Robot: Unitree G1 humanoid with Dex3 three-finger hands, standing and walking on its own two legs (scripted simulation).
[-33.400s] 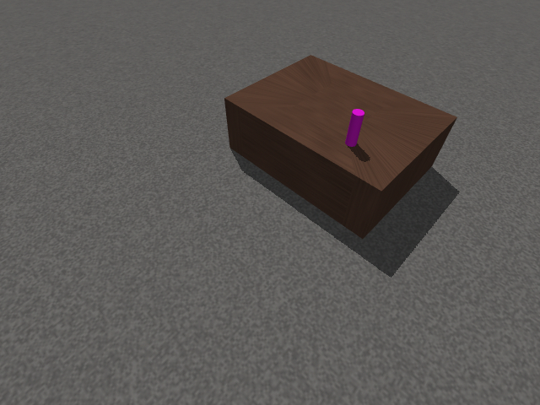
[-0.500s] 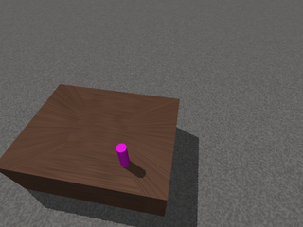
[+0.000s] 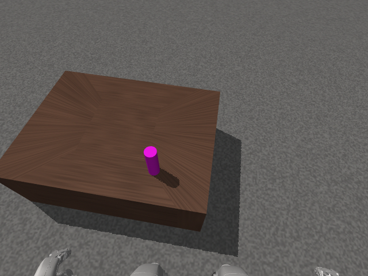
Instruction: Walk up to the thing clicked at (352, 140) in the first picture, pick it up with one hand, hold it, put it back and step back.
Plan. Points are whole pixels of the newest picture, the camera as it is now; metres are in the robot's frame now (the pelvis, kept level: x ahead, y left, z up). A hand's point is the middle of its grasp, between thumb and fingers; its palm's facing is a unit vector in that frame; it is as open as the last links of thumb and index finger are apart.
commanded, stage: step back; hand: left
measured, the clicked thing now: (152, 161) +0.55 +0.14 -0.35
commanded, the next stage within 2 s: none
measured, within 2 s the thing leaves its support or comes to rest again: neither
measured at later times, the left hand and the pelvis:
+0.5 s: hand out of the picture +0.01 +0.28 -0.15, palm faces -0.09 -0.91 -0.39, open 7.4 cm; pelvis -0.10 +0.02 -0.01, yaw -4 degrees
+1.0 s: hand out of the picture -0.11 +0.31 -0.15, palm faces -0.01 -0.93 -0.36, open 7.4 cm; pelvis -0.24 +0.05 +0.00, yaw -2 degrees
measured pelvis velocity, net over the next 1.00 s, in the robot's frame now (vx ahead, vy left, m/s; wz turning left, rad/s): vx -0.24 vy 0.05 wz -0.03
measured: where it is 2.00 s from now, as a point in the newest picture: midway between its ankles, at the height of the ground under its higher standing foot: outside the picture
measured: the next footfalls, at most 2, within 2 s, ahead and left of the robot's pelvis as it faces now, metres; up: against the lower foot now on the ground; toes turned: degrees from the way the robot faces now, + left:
right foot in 0.46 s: -0.07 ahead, -0.10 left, +0.00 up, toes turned -2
left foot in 0.80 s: -0.15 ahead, +0.15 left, +0.00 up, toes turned -3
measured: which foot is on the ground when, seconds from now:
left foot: down 0.00-0.50, up 0.52-0.78, down 0.80-1.00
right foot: down 0.00-0.04, up 0.06-0.44, down 0.46-0.82, up 0.84-1.00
